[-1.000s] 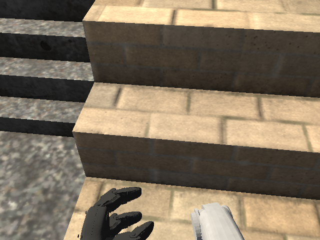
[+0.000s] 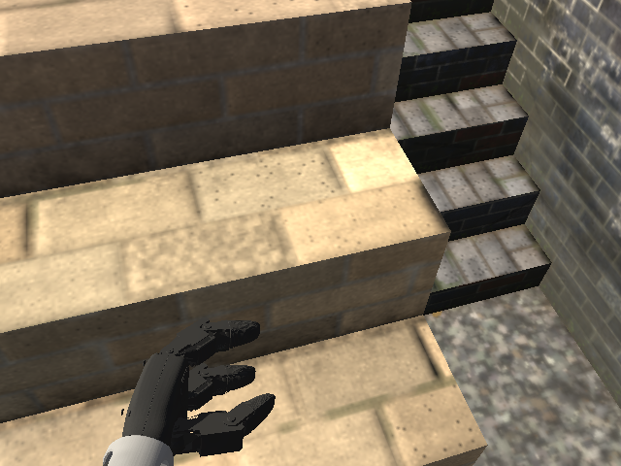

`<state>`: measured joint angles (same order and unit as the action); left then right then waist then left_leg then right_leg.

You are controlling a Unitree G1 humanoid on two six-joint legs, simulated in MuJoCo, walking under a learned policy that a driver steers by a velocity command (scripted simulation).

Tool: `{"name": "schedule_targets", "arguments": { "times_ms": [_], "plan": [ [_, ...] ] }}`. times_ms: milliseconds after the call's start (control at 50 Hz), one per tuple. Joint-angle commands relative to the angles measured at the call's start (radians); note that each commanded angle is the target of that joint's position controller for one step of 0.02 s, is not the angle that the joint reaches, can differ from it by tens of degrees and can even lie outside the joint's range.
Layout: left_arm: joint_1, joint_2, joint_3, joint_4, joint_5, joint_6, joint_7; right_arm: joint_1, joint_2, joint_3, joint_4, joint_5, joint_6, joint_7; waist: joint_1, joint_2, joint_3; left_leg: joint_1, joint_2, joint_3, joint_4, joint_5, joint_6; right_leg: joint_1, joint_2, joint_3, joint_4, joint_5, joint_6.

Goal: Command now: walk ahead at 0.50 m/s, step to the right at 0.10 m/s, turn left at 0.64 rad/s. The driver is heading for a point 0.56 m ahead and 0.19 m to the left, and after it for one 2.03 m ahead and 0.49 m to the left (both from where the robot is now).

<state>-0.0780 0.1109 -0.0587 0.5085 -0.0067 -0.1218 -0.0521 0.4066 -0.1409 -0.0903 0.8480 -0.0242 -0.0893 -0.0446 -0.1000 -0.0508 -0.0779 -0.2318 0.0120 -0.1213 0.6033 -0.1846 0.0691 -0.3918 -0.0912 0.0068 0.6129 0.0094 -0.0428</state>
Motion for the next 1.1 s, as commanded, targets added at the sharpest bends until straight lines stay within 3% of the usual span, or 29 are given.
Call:
{"name": "schedule_targets", "arguments": {
  "times_ms": [20,40,60,120,180,220,280,300,320,340,360,380,440,500,520,560,600,620,660,760,820,860,880,900,920,960,1000,1040,1100],
  "plan": [
    [0.258,0.276,0.122,0.121,0.027,0.005,0.032,-0.04,-0.11,-0.057,-0.168,0.077,-0.01,0.006,0.068,-0.164,-0.116,-0.655,-0.178,0.075,0.925,-0.41,-0.057,0.928,-0.227,0.025,-0.152,1.605,-0.017],
    [0.476,0.397,0.159,0.177,0.038,0.056,0.045,-0.133,-0.055,-0.023,-0.22,0.08,-0.001,-0.009,0.183,-0.254,-0.318,-1.022,-0.224,0.176,1.459,-0.731,-0.116,1.253,-0.453,0.138,0.116,2.471,-0.233],
    [0.516,0.394,0.167,0.175,0.046,0.069,0.06,-0.259,-0.089,-0.025,-0.222,0.048,-0.004,-0.035,0.279,-0.056,-0.412,-1.105,-0.225,0.125,1.785,-0.696,-0.097,1.188,-0.471,0.173,0.029,2.159,-0.328],
    [0.333,0.284,0.134,0.283,0.079,0.01,0.036,-0.429,-0.072,0.017,-0.354,0.015,0.049,-0.073,0.097,-0.179,-0.017,-1.324,-0.081,0.06,2.007,-0.757,-0.059,0.815,-0.416,-0.001,-0.228,1.262,-0.155],
    [0.595,0.257,0.132,0.346,0.106,0.014,0.124,-0.575,-0.118,0.049,-0.411,0.036,0.068,0.028,0.209,-0.14,-0.265,-1.341,-0.043,-0.004,1.462,-0.703,-0.016,1.311,-0.382,0.091,0.019,1.609,-0.131],
    [0.394,0.266,0.145,0.291,0.054,-0.024,0.107,-0.47,-0.11,0.069,-0.393,0.019,0.109,0.049,0.087,0.021,-0.298,-0.806,0.016,0.027,0.852,-0.36,-0.017,0.939,-0.278,0.022,-0.016,1.288,-0.067],
    [-0.001,0.376,0.165,0.1,0.0,-0.02,0.054,-0.104,-0.323,-0.021,-0.232,-0.014,0.11,0.076,-0.152,0.165,-0.108,0.181,-0.177,0.239,-0.305,0.279,-0.068,0.131,0.07,-0.236,0.296,0.918,0.071],
    [0.154,0.424,0.218,0.152,0.002,0.013,0.074,-0.057,-0.299,-0.038,-0.152,-0.017,0.128,0.098,-0.126,0.42,-0.005,0.49,0.0,0.086,-0.772,0.64,0.09,-0.26,0.236,-0.206,0.898,-0.511,0.053],
    [0.318,0.355,0.213,0.19,0.036,0.022,0.149,-0.099,-0.302,-0.03,-0.057,-0.065,0.134,0.105,-0.031,0.454,0.218,0.505,0.111,0.113,-0.961,0.761,0.19,-0.501,0.285,-0.179,1.459,-0.971,0.03],
    [0.475,0.22,0.182,0.158,0.046,0.047,0.154,-0.254,-0.407,-0.034,-0.061,-0.063,0.132,0.111,0.19,0.496,0.136,0.67,0.173,0.232,-0.612,1.465,0.157,-0.783,0.318,-0.171,1.943,-1.19,0.054],
    [0.247,0.176,0.14,0.002,0.007,0.057,0.162,-0.017,-0.497,-0.059,-0.015,-0.037,0.117,0.065,0.081,0.362,-0.044,1.061,0.371,0.113,-0.149,2.194,0.217,-1.211,0.255,-0.14,2.187,-1.347,0.061],
    [-0.37,0.217,0.07,-0.181,0.025,0.027,0.145,0.579,-0.412,-0.058,0.113,-0.021,0.086,-0.002,-0.384,0.293,-0.158,1.566,0.347,-0.047,0.03,2.532,0.205,-1.637,0.207,-0.245,2.203,-1.35,0.054],
    [-0.528,0.258,0.059,-0.251,0.017,0.031,0.092,0.601,-0.384,-0.067,0.117,-0.06,0.082,-0.083,-0.403,0.3,-0.431,1.784,0.337,-0.158,0.061,2.228,0.214,-1.706,0.142,-0.1,2.183,-1.157,0.089],
    [-0.341,0.248,0.059,-0.184,0.044,0.084,0.009,0.223,-0.436,-0.073,0.005,-0.022,0.06,-0.13,-0.137,0.165,-0.419,1.242,0.19,-0.232,-0.022,2.057,0.187,-1.105,0.111,0.022,1.388,-1.0,0.055],
    [-0.144,0.13,-0.008,-0.182,0.063,0.107,-0.02,-0.088,-0.327,-0.049,-0.033,0.024,0.031,-0.141,0.077,0.06,-0.544,0.693,0.269,-0.303,-0.223,1.247,0.136,-0.428,0.082,0.121,0.962,-0.79,-0.008],
    [-0.091,0.178,0.035,-0.083,0.07,0.091,-0.036,-0.279,-0.286,-0.015,-0.079,0.033,0.01,-0.073,0.139,0.013,-0.274,0.111,0.108,-0.202,-0.218,1.22,0.131,0.209,0.089,0.063,0.073,-0.414,-0.028],
    [0.176,0.173,0.065,0.114,-0.023,0.104,0.023,-0.144,-0.318,-0.045,-0.07,-0.01,0.004,-0.058,0.201,-0.143,-0.204,-0.027,0.013,-0.245,0.232,0.705,0.06,0.628,-0.113,0.138,-0.755,0.313,-0.077],
    [0.057,0.282,0.085,0.123,0.03,0.099,0.033,0.088,-0.286,-0.055,-0.035,0.071,0.007,0.048,0.034,-0.423,-0.495,-0.631,-0.147,-0.033,0.748,-0.258,-0.033,1.23,-0.224,0.116,-0.164,0.866,-0.138],
    [-0.136,0.199,0.074,0.158,0.07,0.087,0.02,0.09,-0.25,-0.065,0.003,0.11,0.017,-0.003,-0.067,-0.416,-0.243,-0.888,-0.189,0.017,1.48,-0.397,-0.029,1.038,-0.216,-0.088,-0.348,1.067,-0.079],
    [-0.129,0.243,0.095,0.211,0.067,0.068,0.028,0.112,-0.288,-0.028,-0.05,0.053,0.07,-0.036,-0.171,-0.045,0.142,-0.748,-0.209,0.226,1.207,-0.56,0.008,0.529,-0.038,-0.323,-0.526,1.206,0.062],
    [-0.343,0.376,0.148,0.137,0.064,-0.001,-0.004,0.47,-0.265,-0.032,0.019,0.013,0.123,-0.02,-0.422,-0.165,-0.236,-0.185,-0.049,0.231,0.626,-0.352,0.038,0.576,-0.126,-0.297,-0.062,1.692,0.034],
    [-0.472,0.242,0.096,0.038,0.031,-0.035,-0.027,0.546,-0.257,-0.032,0.099,-0.001,0.13,-0.017,-0.433,0.073,-0.094,-0.268,-0.088,0.267,0.144,-0.037,0.127,0.624,0.026,-0.33,0.281,1.323,0.114],
    [-0.389,0.142,0.054,-0.016,-0.004,-0.027,-0.04,0.289,-0.267,-0.044,0.096,-0.025,0.093,-0.003,-0.274,0.498,0.065,-0.166,-0.079,0.178,-0.048,0.456,0.145,0.292,0.133,-0.292,0.259,0.158,0.08],
    [-0.145,0.12,0.032,-0.042,0.027,-0.035,-0.079,0.082,-0.19,-0.028,0.08,-0.07,0.054,-0.024,0.018,0.44,0.15,-0.117,-0.102,-0.046,0.004,0.664,0.116,0.122,0.017,-0.066,-0.162,-0.379,0.061],
    [0.033,0.186,0.072,0.062,0.055,-0.03,-0.093,0.009,-0.082,-0.025,0.036,-0.042,0.039,-0.04,0.092,-0.024,0.184,-0.348,-0.133,-0.02,0.304,0.658,0.07,0.388,0.0,-0.127,-0.469,-0.202,0.07],
    [0.513,0.23,0.111,0.258,0.084,-0.017,-0.018,-0.399,-0.28,-0.081,-0.125,0.047,0.024,-0.043,0.344,-0.341,0.222,-1.074,-0.213,0.22,1.308,-0.482,0.026,0.873,-0.215,-0.004,-0.619,0.559,-0.14],
    [0.575,0.14,0.09,0.375,0.042,-0.003,0.007,-0.388,-0.211,-0.041,-0.197,0.057,-0.001,-0.031,0.214,-0.244,0.121,-1.188,-0.227,0.238,1.625,-0.582,0.079,1.015,-0.195,-0.095,-0.712,0.995,-0.097],
    [0.498,0.209,0.124,0.415,0.087,0.016,0.044,-0.308,-0.092,0.017,-0.302,0.092,-0.023,-0.006,0.064,-0.188,-0.043,-1.316,-0.137,0.191,1.556,-0.607,0.059,1.164,-0.221,-0.147,-0.32,1.355,-0.024],
    [0.134,0.288,0.134,0.307,0.014,0.026,0.056,-0.129,-0.046,0.073,-0.295,-0.008,0.012,0.019,-0.147,-0.156,-0.171,-0.644,-0.111,0.276,1.05,-0.362,0.032,0.462,-0.098,-0.309,-0.408,1.352,-0.007]
  ]
}}
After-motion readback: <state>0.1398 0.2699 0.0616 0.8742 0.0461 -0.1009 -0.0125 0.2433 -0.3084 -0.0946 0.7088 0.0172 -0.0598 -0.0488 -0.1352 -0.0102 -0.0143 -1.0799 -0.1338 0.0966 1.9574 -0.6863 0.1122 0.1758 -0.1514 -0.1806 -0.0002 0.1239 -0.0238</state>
